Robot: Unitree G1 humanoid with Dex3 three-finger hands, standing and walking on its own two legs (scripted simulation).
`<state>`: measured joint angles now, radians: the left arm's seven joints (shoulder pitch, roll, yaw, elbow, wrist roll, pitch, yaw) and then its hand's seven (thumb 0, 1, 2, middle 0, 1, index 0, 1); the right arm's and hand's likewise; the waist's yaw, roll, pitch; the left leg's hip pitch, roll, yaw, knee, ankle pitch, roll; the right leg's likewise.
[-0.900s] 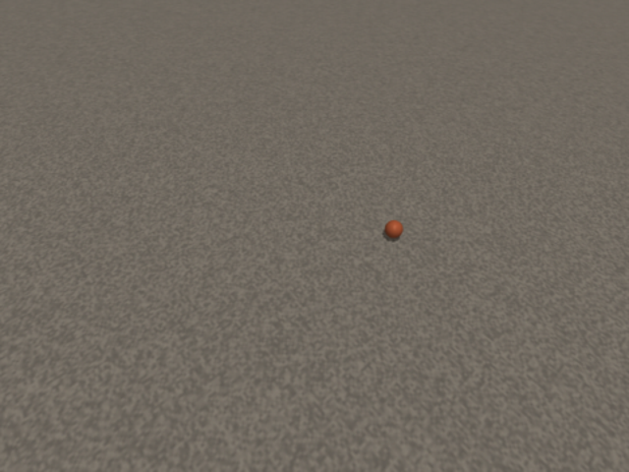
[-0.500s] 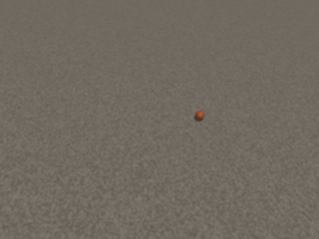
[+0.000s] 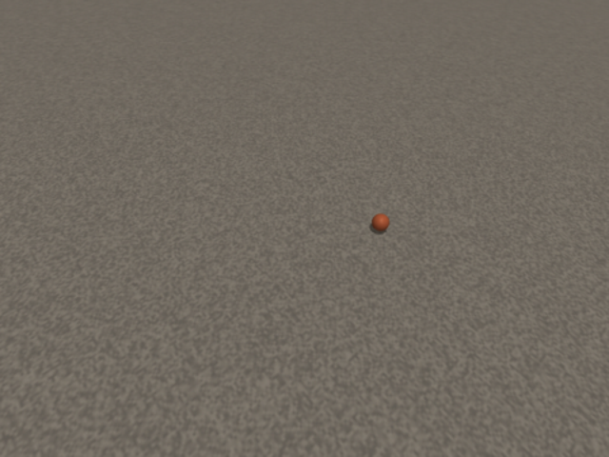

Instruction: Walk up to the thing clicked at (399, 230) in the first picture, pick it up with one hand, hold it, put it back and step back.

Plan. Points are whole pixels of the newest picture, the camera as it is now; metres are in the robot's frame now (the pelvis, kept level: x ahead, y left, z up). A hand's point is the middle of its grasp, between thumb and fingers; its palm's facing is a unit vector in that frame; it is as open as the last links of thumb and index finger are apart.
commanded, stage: stand
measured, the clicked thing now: (380, 222) +1.20 -0.38 -0.74
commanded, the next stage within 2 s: walk up in 0.22 s
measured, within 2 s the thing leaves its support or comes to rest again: neither
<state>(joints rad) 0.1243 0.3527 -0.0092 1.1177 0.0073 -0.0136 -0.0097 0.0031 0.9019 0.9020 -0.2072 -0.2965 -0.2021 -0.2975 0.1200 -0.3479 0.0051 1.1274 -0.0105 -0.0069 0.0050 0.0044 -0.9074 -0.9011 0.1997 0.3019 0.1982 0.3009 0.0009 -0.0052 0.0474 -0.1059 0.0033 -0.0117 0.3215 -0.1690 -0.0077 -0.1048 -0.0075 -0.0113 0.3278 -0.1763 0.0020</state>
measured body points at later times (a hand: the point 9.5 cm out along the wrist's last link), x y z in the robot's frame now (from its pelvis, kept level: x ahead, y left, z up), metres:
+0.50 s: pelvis -0.01 +0.05 -0.02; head +0.04 +0.05 +0.43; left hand +0.13 +0.34 -0.15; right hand +0.03 -0.31 -0.11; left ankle +0.01 +0.13 -0.75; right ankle -0.01 -0.11 -0.73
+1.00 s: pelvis +0.01 +0.04 -0.02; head +0.04 +0.01 +0.42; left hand +0.31 +0.19 -0.11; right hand -0.16 -0.23 -0.14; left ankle +0.07 +0.16 -0.68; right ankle -0.04 -0.06 -0.75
